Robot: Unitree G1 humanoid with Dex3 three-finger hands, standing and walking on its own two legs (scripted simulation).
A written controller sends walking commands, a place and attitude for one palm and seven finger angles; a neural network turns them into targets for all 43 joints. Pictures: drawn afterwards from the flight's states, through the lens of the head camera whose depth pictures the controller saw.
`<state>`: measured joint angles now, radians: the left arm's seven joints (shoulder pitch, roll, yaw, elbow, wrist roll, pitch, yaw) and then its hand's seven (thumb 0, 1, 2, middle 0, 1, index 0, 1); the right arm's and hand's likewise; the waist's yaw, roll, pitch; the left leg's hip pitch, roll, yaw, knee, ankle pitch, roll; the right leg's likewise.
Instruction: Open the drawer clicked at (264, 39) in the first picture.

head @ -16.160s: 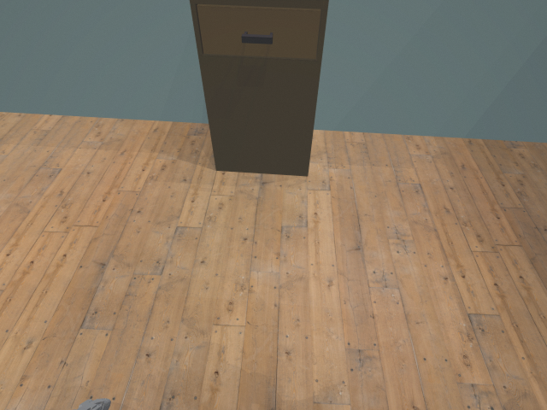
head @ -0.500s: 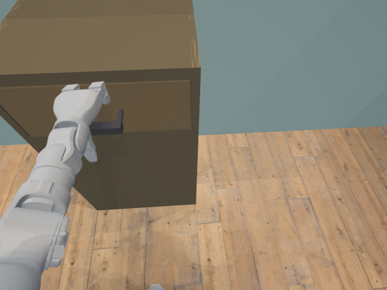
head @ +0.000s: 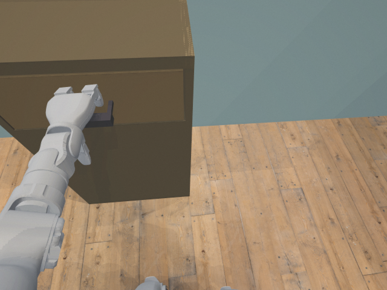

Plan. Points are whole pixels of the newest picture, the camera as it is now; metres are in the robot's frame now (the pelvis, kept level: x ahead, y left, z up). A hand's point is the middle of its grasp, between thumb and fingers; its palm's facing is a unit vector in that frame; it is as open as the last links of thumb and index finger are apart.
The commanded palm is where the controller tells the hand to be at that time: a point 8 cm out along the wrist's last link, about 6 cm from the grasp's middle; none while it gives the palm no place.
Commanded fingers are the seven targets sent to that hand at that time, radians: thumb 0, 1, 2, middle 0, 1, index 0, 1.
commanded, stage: lower the fingers behind the handle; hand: left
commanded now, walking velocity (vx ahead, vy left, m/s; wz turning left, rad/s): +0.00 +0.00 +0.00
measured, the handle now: (88, 113) +0.52 +0.23 +0.01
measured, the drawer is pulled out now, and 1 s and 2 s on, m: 0.00 0.00 0.00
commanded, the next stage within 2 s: close the thumb around the handle in 1.00 s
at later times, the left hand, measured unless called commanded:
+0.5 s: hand (85, 134) +0.47 +0.23 +0.00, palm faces -0.07 -0.04 -1.00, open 13.8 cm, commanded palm +0.46 +0.23 +0.05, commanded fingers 0.00 -0.50 0.30 -0.30 -1.20 -0.30 -1.20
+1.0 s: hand (87, 135) +0.47 +0.23 -0.01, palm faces -0.07 -0.05 -1.00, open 13.8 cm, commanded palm +0.46 +0.23 +0.05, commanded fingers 0.00 -0.50 0.30 -0.30 -1.20 -0.30 -1.20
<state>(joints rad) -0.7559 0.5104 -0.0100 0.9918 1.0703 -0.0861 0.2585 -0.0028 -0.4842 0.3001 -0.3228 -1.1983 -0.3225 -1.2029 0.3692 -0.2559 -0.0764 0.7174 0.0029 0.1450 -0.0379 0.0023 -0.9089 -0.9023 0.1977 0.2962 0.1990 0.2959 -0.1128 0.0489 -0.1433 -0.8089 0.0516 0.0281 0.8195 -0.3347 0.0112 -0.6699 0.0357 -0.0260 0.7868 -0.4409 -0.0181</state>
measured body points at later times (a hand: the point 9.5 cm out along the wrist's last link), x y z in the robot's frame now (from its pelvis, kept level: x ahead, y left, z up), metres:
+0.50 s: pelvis -0.01 +0.00 -0.01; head +0.10 +0.01 +0.43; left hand +0.46 +0.23 +0.05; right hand +0.00 -0.27 -0.14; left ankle +0.02 +0.11 -0.70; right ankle -0.05 -0.11 -0.70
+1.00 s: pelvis -0.01 +0.01 -0.02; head +0.10 +0.02 +0.42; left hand +0.47 +0.23 +0.05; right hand -0.02 -0.26 -0.14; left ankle +0.02 +0.11 -0.70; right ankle -0.05 -0.11 -0.70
